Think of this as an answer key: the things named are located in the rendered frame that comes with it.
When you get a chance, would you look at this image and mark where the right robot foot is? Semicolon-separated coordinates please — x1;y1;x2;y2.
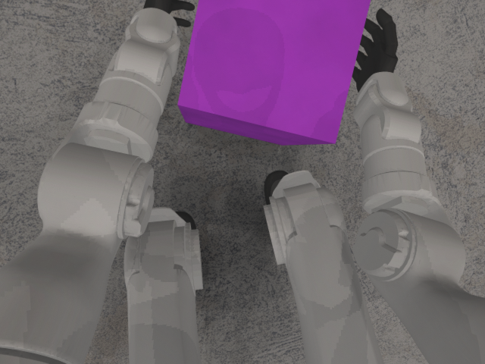
264;171;288;205

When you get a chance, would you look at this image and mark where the carton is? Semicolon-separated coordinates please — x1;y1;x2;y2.
177;0;371;146

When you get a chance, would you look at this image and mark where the robot right shin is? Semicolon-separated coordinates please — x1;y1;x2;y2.
272;171;348;239

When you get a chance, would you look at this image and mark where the robot left upper arm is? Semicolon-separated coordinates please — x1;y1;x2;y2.
0;143;155;364

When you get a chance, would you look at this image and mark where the right robot forearm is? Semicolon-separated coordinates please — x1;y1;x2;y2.
353;71;455;230

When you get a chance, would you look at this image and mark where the robot right upper arm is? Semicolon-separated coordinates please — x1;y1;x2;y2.
352;208;485;364

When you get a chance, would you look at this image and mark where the left robot hand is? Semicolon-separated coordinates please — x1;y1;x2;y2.
143;0;195;27

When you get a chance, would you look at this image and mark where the right robot hand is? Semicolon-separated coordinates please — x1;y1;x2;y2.
352;8;398;92

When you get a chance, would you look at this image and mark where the left robot forearm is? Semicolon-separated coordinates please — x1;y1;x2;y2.
37;8;180;219

